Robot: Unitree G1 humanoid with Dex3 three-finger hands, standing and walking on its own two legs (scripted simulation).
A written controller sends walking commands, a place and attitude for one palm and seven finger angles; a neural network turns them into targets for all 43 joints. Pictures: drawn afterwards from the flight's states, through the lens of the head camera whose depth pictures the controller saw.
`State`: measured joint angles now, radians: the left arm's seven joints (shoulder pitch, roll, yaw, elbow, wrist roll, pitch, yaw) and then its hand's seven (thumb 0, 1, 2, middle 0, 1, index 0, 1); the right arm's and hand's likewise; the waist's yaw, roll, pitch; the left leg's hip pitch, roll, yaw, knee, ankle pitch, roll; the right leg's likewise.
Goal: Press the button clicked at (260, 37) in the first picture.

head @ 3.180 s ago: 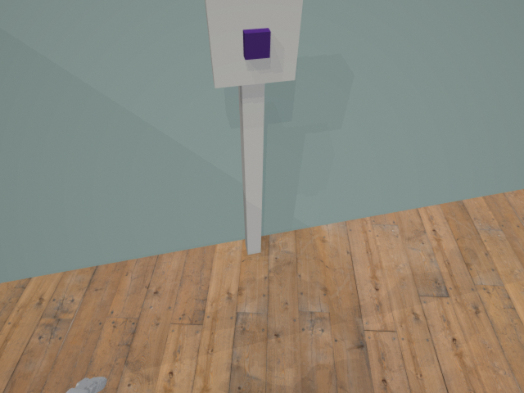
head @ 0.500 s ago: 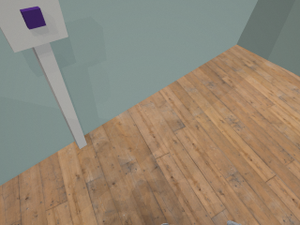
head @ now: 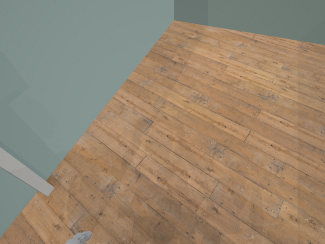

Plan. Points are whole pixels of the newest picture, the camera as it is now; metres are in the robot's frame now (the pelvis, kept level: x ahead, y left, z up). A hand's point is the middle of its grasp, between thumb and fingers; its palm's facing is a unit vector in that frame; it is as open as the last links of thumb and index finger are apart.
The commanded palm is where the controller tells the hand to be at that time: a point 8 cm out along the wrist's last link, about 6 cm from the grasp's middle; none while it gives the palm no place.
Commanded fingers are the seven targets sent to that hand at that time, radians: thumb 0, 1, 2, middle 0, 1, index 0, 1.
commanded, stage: walk to a spot facing it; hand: left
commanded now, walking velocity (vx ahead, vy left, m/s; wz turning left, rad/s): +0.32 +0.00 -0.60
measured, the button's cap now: out of the picture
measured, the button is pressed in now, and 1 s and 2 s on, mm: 0 0 0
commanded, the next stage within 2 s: turn to face it in 1.08 s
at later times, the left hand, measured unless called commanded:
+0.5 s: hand out of the picture +0.14 +0.22 -0.18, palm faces -0.12 -0.98 -0.15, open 7.4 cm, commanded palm none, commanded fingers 0.00 0.90 0.90 -0.20 -0.30 -0.20 -0.30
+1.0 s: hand (144, 131) +0.53 +0.09 -0.16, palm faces -0.55 -0.82 -0.16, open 7.4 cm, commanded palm none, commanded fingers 0.00 0.90 0.90 -0.20 -0.30 -0.20 -0.30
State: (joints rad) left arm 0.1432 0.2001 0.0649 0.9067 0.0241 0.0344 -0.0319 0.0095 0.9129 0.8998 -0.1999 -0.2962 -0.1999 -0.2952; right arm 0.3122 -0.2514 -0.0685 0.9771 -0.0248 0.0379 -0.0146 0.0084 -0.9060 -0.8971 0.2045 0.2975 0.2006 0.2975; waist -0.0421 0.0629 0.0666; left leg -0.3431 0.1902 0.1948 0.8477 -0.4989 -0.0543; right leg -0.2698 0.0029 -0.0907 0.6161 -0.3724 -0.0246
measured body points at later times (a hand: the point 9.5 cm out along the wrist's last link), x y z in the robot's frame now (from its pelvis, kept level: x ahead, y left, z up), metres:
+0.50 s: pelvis +0.18 +0.03 -0.01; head +0.22 +0.06 +0.44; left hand +0.15 +0.27 -0.17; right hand +0.27 -0.23 -0.11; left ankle +0.27 +0.10 -0.72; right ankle -0.01 -0.09 -0.69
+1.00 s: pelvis +0.33 +0.01 +0.01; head +0.37 -0.01 +0.45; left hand +0.56 +0.13 -0.14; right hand +0.15 -0.15 -0.14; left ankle +0.27 +0.10 -0.72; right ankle +0.35 -0.12 -0.69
